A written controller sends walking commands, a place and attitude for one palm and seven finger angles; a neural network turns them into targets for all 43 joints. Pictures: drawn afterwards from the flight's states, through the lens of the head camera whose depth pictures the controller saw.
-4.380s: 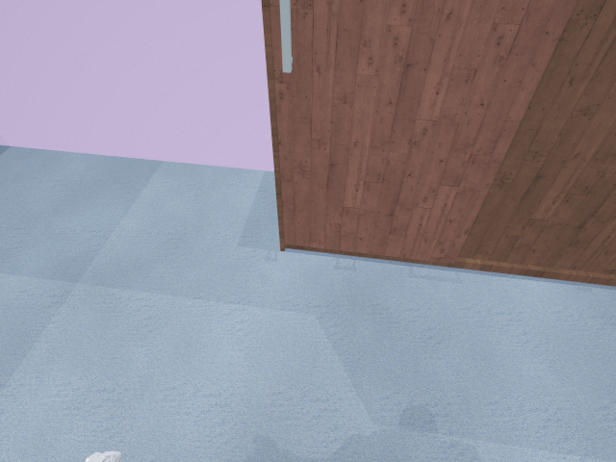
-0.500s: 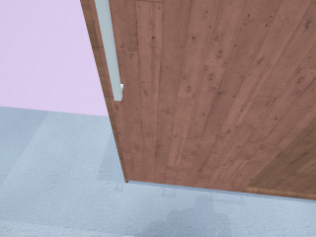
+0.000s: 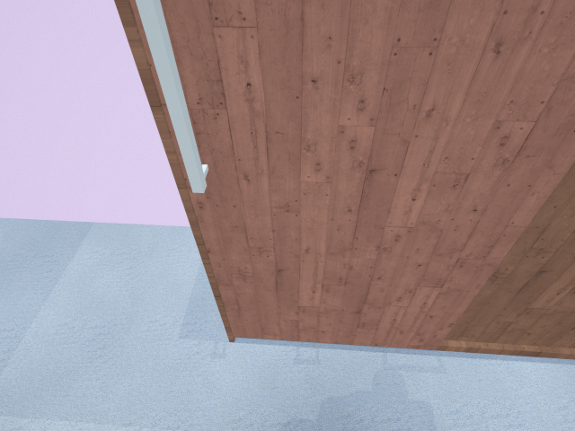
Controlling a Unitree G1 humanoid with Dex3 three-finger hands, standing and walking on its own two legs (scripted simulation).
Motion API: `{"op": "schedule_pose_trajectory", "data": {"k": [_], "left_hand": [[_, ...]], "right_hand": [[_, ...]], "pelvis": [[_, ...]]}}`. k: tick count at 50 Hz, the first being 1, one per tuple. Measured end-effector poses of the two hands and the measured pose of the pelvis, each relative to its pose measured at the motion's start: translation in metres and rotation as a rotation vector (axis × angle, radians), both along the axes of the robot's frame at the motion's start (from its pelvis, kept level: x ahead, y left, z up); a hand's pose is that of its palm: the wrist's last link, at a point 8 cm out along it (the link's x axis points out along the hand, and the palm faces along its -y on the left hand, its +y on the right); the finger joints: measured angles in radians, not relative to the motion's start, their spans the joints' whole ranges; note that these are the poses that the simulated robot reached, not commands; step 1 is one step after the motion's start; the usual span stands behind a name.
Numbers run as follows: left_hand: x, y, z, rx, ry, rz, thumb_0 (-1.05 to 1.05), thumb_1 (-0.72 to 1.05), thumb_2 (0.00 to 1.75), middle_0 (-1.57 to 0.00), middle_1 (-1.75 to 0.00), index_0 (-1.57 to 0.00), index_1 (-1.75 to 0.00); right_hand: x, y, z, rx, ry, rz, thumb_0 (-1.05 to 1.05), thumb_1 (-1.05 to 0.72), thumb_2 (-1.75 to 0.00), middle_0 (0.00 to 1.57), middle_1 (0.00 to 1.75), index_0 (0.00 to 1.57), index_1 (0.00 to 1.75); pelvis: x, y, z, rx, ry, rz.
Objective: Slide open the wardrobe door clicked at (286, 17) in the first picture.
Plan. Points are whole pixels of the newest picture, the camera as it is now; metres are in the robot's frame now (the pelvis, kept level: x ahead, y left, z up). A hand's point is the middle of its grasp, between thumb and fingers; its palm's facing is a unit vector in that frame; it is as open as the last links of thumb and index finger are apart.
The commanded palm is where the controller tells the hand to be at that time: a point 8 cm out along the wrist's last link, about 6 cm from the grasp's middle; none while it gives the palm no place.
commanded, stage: come to a stop and stand still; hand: left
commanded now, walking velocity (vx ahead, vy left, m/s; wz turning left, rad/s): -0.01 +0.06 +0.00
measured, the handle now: (180, 98) +0.53 +0.20 +0.21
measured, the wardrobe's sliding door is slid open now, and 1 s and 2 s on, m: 0.00 0.00 0.00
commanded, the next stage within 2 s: look again from close up in 0.74 s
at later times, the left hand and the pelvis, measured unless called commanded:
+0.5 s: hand out of the picture +0.02 +0.24 -0.18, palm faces +0.01 -0.97 -0.25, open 7.3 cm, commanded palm none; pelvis -0.01 +0.05 -0.01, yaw +0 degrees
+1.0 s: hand out of the picture +0.01 +0.20 -0.18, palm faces +0.00 -0.98 -0.20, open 7.3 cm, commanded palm none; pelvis +0.00 +0.03 -0.01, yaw +0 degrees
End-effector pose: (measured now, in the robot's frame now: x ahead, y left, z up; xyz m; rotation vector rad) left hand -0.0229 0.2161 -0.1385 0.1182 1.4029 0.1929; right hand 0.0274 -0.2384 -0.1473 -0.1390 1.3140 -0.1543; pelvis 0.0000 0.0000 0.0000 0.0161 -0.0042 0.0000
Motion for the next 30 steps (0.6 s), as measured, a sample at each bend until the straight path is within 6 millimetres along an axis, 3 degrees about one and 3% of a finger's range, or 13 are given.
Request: {"op": "schedule_pose_trajectory", "data": {"k": [4,9,20,30], "left_hand": [[0.001,-0.002,-0.009,-0.028,0.007,0.02,0.0,0.91,0.9,-0.2,-0.3,-0.2,-0.3],[0.003,0.007,-0.015,-0.034,0.023,0.02,0.01,0.92,0.9,-0.2,-0.3,-0.2,-0.3],[0.029,0.054,-0.013,0.026,-0.06,-0.061,0.0,0.91,0.9,-0.2,-0.3,-0.2,-0.3],[0.041,0.073,-0.004,0.061,-0.074,-0.081,0.0,0.91,0.9,-0.2,-0.3,-0.2,-0.3]], "right_hand": [[-0.024,-0.002,-0.002,-0.039,0.085,0.011,0.0,-0.92,-0.89,0.2,0.3,0.2,0.3],[-0.04,0.014,0.003,-0.044,0.134,0.011,0.0,-0.91,-0.89,0.19,0.3,0.2,0.3],[-0.037,0.062,-0.01,0.016,0.043,0.022,0.02,-0.93,-0.89,0.2,0.3,0.2,0.3],[-0.031,0.067,-0.009,0.019,0.027,0.018,0.02,-0.93,-0.89,0.2,0.3,0.2,0.3]], "pelvis": [[0.001,0.006,-0.005,-0.026,0.007,0.025],[-0.003,0.011,-0.003,-0.013,-0.01,0.018],[-0.008,0.042,-0.012,-0.027,-0.006,0.014],[-0.005,0.05,-0.009,-0.009,-0.007,-0.005]]}}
